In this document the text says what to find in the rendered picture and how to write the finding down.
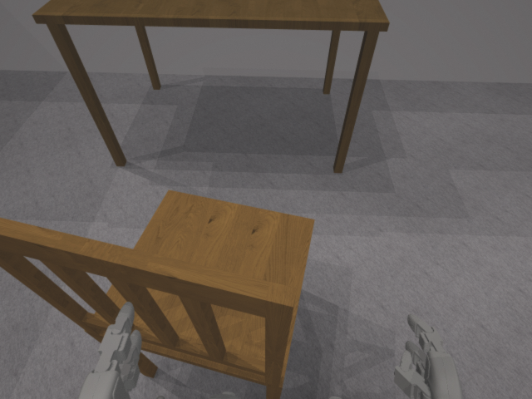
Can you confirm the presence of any robot left hand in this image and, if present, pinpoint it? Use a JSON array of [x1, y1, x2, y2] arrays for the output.
[[77, 302, 142, 399]]

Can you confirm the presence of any robot right hand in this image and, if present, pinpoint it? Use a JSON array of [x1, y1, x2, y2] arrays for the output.
[[394, 314, 463, 399]]

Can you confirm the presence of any chair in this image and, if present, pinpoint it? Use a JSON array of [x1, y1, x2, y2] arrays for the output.
[[0, 190, 315, 399]]

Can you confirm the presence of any table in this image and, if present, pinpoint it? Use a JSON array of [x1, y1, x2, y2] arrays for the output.
[[32, 0, 389, 173]]

